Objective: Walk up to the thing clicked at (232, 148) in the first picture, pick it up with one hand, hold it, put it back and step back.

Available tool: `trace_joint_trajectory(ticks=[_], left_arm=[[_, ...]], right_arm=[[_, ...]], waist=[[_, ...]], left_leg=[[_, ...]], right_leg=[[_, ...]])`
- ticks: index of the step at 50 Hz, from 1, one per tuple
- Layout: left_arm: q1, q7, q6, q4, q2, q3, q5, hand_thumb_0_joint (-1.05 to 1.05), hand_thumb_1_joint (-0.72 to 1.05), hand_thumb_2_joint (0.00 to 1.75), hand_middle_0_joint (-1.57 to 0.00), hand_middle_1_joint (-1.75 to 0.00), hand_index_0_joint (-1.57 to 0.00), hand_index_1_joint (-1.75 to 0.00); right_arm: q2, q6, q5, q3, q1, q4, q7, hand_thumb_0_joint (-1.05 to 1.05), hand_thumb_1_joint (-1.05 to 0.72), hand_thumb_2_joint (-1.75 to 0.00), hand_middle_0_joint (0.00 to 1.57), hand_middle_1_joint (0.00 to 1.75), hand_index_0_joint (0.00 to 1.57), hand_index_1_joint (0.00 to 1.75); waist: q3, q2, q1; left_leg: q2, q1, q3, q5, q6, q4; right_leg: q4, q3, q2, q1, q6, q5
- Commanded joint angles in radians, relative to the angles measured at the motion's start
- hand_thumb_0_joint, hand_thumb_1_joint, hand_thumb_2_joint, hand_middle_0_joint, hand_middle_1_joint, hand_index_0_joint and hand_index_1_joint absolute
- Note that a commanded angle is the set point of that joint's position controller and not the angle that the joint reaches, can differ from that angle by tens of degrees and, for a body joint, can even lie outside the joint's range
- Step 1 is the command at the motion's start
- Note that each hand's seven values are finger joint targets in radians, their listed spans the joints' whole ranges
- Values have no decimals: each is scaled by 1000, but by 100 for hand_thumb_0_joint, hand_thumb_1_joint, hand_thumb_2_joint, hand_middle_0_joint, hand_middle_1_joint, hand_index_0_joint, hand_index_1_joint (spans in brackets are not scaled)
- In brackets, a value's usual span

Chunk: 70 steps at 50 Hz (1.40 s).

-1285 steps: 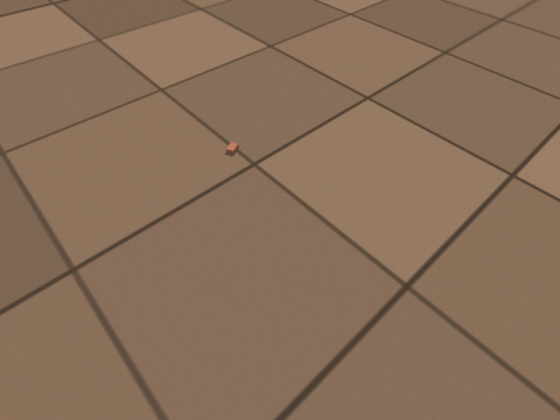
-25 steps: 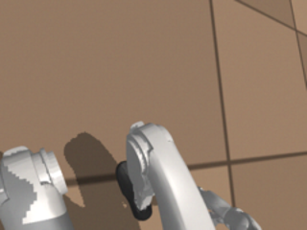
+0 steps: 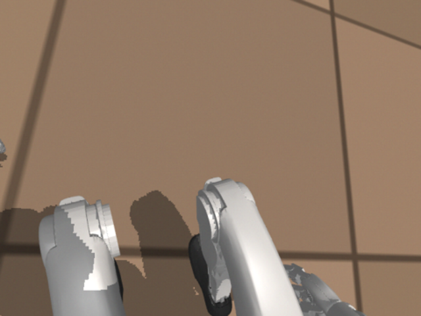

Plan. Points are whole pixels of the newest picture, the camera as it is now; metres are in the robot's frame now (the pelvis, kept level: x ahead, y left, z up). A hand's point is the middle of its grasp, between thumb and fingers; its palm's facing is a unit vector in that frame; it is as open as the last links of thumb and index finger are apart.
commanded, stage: settle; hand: left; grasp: from above
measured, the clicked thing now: out of the picture +0.41 +0.38 -0.22
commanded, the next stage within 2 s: lift in 0.30 s
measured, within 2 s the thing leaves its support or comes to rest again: neither
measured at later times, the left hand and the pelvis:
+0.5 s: hand out of the picture +0.39 +0.35 -0.13, palm faces -0.40 -0.15 -0.91, open 5.2 cm; pelvis -0.01 -0.01 +0.02, yaw +4 degrees
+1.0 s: hand out of the picture +0.33 +0.35 +0.01, palm faces -0.39 -0.17 -0.91, open 5.0 cm; pelvis -0.01 -0.01 +0.12, yaw +7 degrees
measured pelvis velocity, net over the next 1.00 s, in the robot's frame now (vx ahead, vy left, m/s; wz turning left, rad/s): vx -0.01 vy -0.01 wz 0.13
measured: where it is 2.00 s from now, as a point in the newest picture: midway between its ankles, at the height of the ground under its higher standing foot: (165, 303)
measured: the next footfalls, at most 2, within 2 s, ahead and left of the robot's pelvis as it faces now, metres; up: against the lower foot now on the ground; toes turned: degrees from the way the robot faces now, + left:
none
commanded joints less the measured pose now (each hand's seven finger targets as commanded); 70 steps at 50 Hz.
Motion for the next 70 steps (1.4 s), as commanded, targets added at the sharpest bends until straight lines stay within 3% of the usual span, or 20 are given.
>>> trace_joint_trajectory(ticks=[1, 13, 18, 19, 22, 23, 26, 29, 30, 40, 45, 48, 50, 53, 56, 57, 62, 63, 66, 70], left_arm=[[-267, -10, 7, -153, 224, 18, -13, 0, 87, 14, -128, -13, -129, -12], [-277, -87, -16, -237, 216, 23, -12, 0, 90, 23, -132, -13, -131, -15], [-301, -103, -22, -292, 230, 30, -9, 0, 90, 16, -130, -12, -130, -12], [-279, -105, -20, -260, 213, 19, -8, 0, 91, 16, -136, -11, -136, -12], [-270, -114, -9, -297, 202, 27, -26, 0, 92, 13, -127, -16, -127, -12], [-276, -117, -5, -325, 216, 35, -30, 0, 92, 14, -133, -14, -135, -13], [-250, -142, 19, -339, 188, 24, -48, 0, 95, 12, -128, -20, -133, -15], [-219, -174, 32, -400, 201, 36, -60, 0, 95, 10, -127, -20, -132, -14], [-206, -186, 36, -412, 178, 18, -58, 0, 95, 11, -127, -18, -132, -13], [-111, -271, 44, -623, 114, -5, -100, 0, 96, 10, -122, -25, -130, -17], [-47, -291, 62, -723, 107, -8, -121, 0, 97, 7, -120, -27, -130, -17], [-6, -307, 84, -781, 60, -36, -142, 0, 94, 5, -118, -27, -128, -16], [18, -313, 102, -834, 78, -24, -146, 0, 92, 3, -115, -26, -126, -16], [83, -329, 131, -875, 13, -57, -161, 0, 93, 2, -116, -26, -126, -15], [117, -331, 154, -934, 50, -28, -160, 0, 89, 0, -114, -24, -124, -14], [137, -336, 162, -933, 16, -55, -166, 0, 91, 1, -115, -25, -125, -14], [197, -342, 193, -978, -9, -62, -171, 0, 93, 0, -116, -25, -127, -14], [219, -346, 199, -961, -45, -89, -173, 0, 92, 0, -117, -24, -127, -14], [237, -345, 212, -999, -45, -81, -179, 0, 93, 0, -118, -23, -127, -13], [260, -343, 223, -968, -109, -131, -171, 0, 92, 1, -117, -25, -126, -16]], right_arm=[[-264, 14, 32, -93, 169, -24, -22, 0, -90, -90, 20, 30, 20, 30], [-225, 75, 50, -116, 180, -32, -73, 0, -90, -90, 20, 30, 20, 30], [-222, 93, 58, -128, 180, -32, -98, 0, -90, -90, 20, 30, 20, 30], [-222, 95, 56, -129, 182, -32, -100, 0, -92, -91, 20, 30, 20, 30], [-209, 104, 62, -139, 201, -32, -107, 0, -89, -89, 20, 30, 20, 30], [-209, 104, 66, -143, 200, -31, -110, 0, -92, -91, 20, 30, 20, 30], [-207, 112, 78, -162, 214, -32, -114, 0, -91, -90, 20, 30, 20, 30], [-204, 120, 94, -177, 215, -38, -120, 0, -91, -90, 20, 30, 20, 30], [-198, 123, 96, -183, 214, -41, -122, 0, -91, -90, 20, 30, 20, 30], [-172, 149, 141, -217, 212, -87, -154, 0, -90, -90, 20, 30, 20, 30], [-167, 156, 161, -226, 197, -115, -178, 0, -90, -90, 20, 30, 20, 30], [-164, 159, 172, -232, 174, -131, -195, 0, -90, -90, 20, 30, 20, 30], [-164, 162, 180, -236, 166, -140, -206, 0, -90, -90, 20, 30, 20, 30], [-153, 164, 190, -233, 160, -144, -219, 0, -90, -90, 20, 30, 20, 30], [-145, 169, 198, -230, 146, -157, -237, 0, -90, -90, 20, 30, 20, 30], [-134, 170, 198, -226, 140, -157, -241, 0, -90, -90, 20, 30, 20, 30], [-122, 168, 207, -222, 126, -163, -266, 0, -90, -90, 20, 30, 20, 30], [-114, 167, 210, -218, 124, -160, -269, 0, -90, -90, 20, 30, 20, 30], [-110, 160, 217, -216, 118, -160, -282, 0, -90, -90, 20, 30, 20, 30], [-93, 145, 224, -209, 117, -148, -297, 0, -90, -90, 20, 30, 20, 30]], waist=[[-610, 337, 9], [-667, 326, 38], [-688, 329, 52], [-669, 317, 43], [-713, 303, 59], [-733, 324, 73], [-749, 322, 76], [-764, 321, 104], [-769, 318, 97], [-778, 261, 122], [-762, 247, 133], [-733, 263, 133], [-763, 267, 149], [-740, 256, 134], [-754, 240, 150], [-723, 223, 138], [-699, 196, 142], [-649, 189, 132], [-622, 195, 141], [-541, 167, 125]], left_leg=[[0, 479, 98, 153, 24, -266], [-13, 527, 130, 147, 22, -307], [-18, 539, 138, 120, 22, -329], [-18, 533, 140, 125, 23, -328], [-19, 553, 150, 148, 26, -344], [-19, 579, 152, 156, 23, -357], [-22, 610, 155, 148, 24, -392], [-27, 639, 159, 145, 27, -432], [-24, 658, 162, 154, 27, -437], [-30, 728, 170, 124, 36, -558], [-31, 784, 162, 84, 35, -651], [-24, 858, 134, 24, 29, -744], [-23, 922, 127, 27, 26, -791], [-24, 978, 134, 74, 26, -844], [-28, 1049, 155, 106, 28, -896], [-29, 1058, 162, 112, 29, -914], [-33, 1186, 171, 124, 27, -1037], [-35, 1190, 174, 117, 27, -1064], [-33, 1276, 170, 111, 22, -1151], [-35, 1354, 178, 149, 19, -1240]], right_leg=[[-265, -39, 19, 279, -67, 235], [-307, 3, 5, 313, -76, 192], [-323, 7, 0, 291, -81, 159], [-330, 9, -2, 299, -81, 166], [-349, 21, -3, 339, -77, 190], [-349, 20, -5, 336, -80, 196], [-369, 18, -8, 345, -82, 195], [-391, 17, -14, 357, -82, 199], [-401, 24, -14, 368, -81, 210], [-528, 56, -22, 445, -79, 167], [-609, 67, -24, 502, -79, 119], [-644, 63, -26, 515, -77, 86], [-674, 65, -24, 561, -77, 95], [-728, 70, -32, 625, -72, 149], [-809, 90, -33, 724, -70, 163], [-841, 95, -33, 746, -68, 163], [-978, 119, -35, 898, -65, 162], [-1003, 122, -38, 912, -64, 159], [-1076, 129, -40, 993, -64, 153], [-1169, 133, -40, 1085, -63, 196]])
